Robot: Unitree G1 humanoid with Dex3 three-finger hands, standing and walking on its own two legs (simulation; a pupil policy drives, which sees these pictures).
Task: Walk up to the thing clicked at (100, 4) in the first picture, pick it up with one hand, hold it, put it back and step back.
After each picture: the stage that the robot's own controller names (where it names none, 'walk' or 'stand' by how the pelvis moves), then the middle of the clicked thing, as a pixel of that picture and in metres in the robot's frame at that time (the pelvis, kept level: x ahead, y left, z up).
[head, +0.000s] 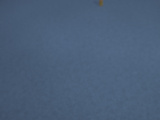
stand; (101, 1) +2.33 -0.31 -0.72
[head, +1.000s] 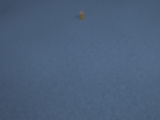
walk; (81, 15) +2.19 +0.11 -0.69
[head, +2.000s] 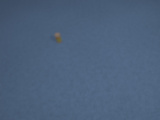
walk; (58, 37) +1.51 +0.42 -0.72
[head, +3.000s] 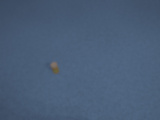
walk; (55, 67) +1.00 +0.39 -0.72
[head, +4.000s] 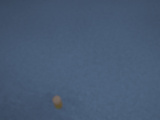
walk; (57, 102) +0.61 +0.26 -0.69
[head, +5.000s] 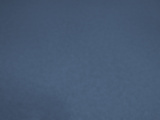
walk; out of the picture +0.36 +0.20 -0.70
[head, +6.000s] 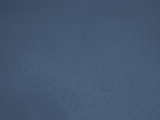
stand; out of the picture +0.32 +0.20 -0.72
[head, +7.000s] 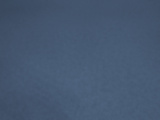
stand; out of the picture +0.33 +0.20 -0.73
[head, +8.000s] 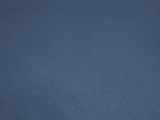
stand; out of the picture +0.31 +0.21 -0.73
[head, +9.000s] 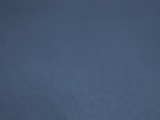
stand; out of the picture +0.31 +0.21 -0.73
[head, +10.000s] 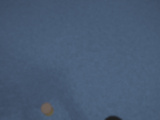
go down; (47, 109) +0.35 +0.21 -0.58
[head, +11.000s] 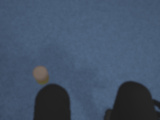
go down; (41, 75) +0.41 +0.21 -0.32
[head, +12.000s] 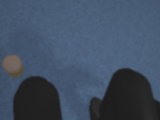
close in; (13, 66) +0.40 +0.23 -0.26
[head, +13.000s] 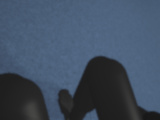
close; out of the picture +0.40 +0.25 -0.22
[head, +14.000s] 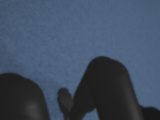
lift; out of the picture +0.39 +0.25 -0.23
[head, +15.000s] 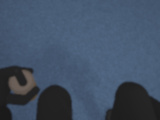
lift; (25, 87) +0.31 +0.22 -0.07
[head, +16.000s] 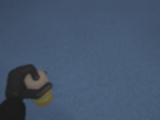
hold; (40, 89) +0.33 +0.17 +0.04
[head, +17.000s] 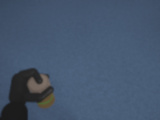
hold; (42, 91) +0.33 +0.17 +0.00
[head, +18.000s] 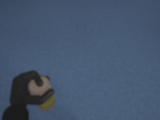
hold; (42, 94) +0.32 +0.17 +0.00
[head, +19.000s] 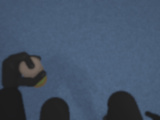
crouch; (34, 73) +0.38 +0.18 -0.09
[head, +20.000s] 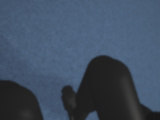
lower; out of the picture +0.42 +0.25 -0.23
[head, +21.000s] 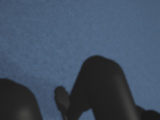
lower; out of the picture +0.42 +0.26 -0.23
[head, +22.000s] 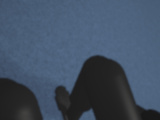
lower; out of the picture +0.41 +0.26 -0.23
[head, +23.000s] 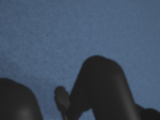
lower; out of the picture +0.41 +0.26 -0.23
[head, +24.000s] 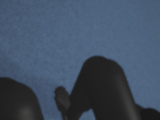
loosen; out of the picture +0.41 +0.26 -0.23
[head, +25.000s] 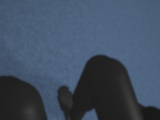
withdraw; out of the picture +0.39 +0.24 -0.23
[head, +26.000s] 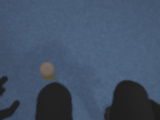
walk; (47, 71) +0.42 +0.18 -0.34
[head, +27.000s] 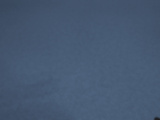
stand; out of the picture +0.34 +0.17 -0.66
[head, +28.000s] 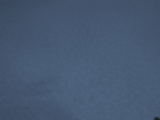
stand; out of the picture +0.35 +0.18 -0.67
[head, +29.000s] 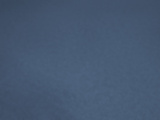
stand; out of the picture +0.35 +0.16 -0.70
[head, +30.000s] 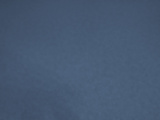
walk; out of the picture +0.37 +0.16 -0.71
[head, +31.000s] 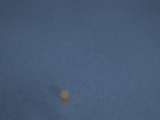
walk; (64, 96) +0.53 +0.12 -0.71
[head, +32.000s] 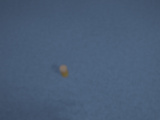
walk; (64, 71) +0.81 +0.25 -0.69
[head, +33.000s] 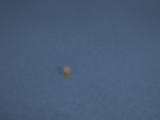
stand; (67, 72) +0.96 +0.18 -0.71
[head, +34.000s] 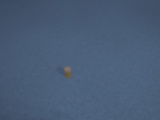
stand; (68, 72) +0.97 +0.19 -0.72
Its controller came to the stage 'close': yes
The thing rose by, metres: 0.71
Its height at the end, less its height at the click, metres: +0.00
